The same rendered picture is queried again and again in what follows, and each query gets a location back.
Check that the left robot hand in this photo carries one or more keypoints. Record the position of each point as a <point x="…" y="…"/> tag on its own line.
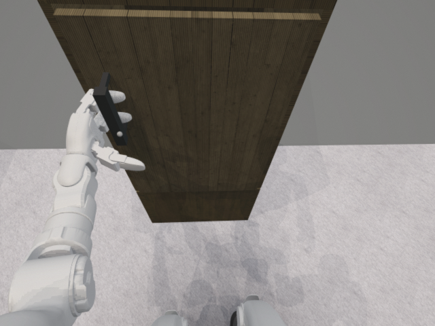
<point x="83" y="130"/>

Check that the handle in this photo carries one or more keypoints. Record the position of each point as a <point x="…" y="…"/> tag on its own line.
<point x="108" y="110"/>

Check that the right robot shin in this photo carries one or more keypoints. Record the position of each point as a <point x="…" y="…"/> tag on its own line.
<point x="251" y="297"/>

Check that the robot left forearm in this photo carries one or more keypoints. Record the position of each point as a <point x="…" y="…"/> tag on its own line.
<point x="70" y="222"/>

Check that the cupboard door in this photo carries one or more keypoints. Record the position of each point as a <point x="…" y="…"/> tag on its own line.
<point x="207" y="91"/>

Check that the right robot thigh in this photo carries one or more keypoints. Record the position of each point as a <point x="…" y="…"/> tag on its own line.
<point x="257" y="313"/>

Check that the robot left upper arm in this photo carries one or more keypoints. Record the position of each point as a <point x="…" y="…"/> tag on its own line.
<point x="51" y="291"/>

